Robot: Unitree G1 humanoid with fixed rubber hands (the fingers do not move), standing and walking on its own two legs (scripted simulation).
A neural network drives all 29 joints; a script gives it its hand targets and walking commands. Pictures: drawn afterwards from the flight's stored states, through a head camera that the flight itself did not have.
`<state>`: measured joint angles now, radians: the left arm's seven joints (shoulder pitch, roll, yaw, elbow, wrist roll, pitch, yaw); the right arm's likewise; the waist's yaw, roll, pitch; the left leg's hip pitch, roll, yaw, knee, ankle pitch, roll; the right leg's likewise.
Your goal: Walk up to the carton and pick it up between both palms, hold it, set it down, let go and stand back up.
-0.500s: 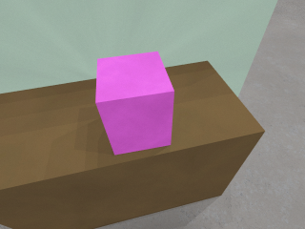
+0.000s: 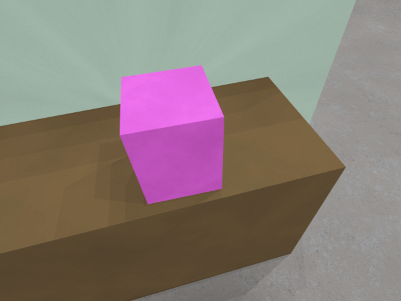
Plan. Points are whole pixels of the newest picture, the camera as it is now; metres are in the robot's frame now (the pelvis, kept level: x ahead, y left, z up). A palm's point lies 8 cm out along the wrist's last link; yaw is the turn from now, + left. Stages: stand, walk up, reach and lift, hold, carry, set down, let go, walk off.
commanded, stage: walk up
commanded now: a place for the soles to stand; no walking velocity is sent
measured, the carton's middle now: (174, 135) +0.50 +0.09 +0.05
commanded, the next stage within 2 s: reach and lift in 0.04 s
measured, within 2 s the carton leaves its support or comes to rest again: neither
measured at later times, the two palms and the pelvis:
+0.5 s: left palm out of the picture +0.13 +0.25 -0.09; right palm (329, 295) +0.17 -0.24 -0.10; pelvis -0.01 -0.02 -0.01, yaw +9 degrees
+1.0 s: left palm out of the picture +0.15 +0.24 -0.05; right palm (324, 285) +0.18 -0.21 -0.06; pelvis +0.02 -0.02 +0.02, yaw +9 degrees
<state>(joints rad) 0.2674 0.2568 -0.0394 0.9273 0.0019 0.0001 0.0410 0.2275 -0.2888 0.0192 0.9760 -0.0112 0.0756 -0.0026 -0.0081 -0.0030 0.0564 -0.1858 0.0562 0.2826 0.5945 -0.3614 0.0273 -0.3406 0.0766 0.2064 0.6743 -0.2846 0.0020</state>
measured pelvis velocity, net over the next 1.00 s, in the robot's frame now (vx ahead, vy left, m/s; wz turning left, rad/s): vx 0.02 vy -0.02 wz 0.16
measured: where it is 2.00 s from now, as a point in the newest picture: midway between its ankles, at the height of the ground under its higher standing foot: outside the picture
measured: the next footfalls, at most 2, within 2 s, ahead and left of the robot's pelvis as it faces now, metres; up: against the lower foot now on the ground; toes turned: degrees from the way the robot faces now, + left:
none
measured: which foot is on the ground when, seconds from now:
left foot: down 0.00-1.00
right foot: down 0.00-1.00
